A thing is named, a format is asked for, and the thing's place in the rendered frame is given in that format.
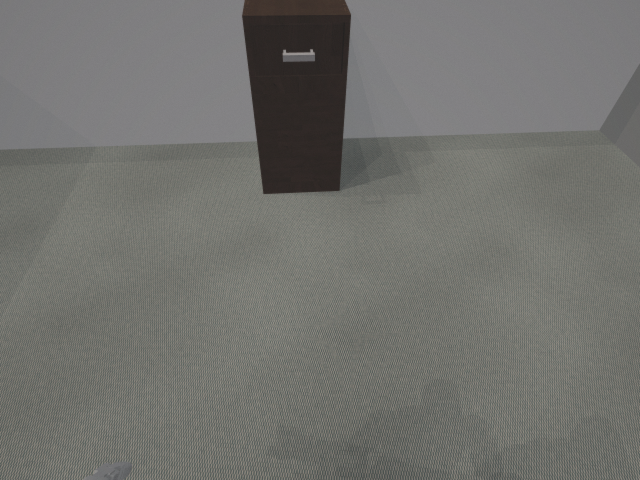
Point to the cabinet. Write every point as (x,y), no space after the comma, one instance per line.
(299,119)

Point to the drawer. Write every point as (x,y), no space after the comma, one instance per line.
(270,39)

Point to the handle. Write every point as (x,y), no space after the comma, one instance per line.
(298,57)

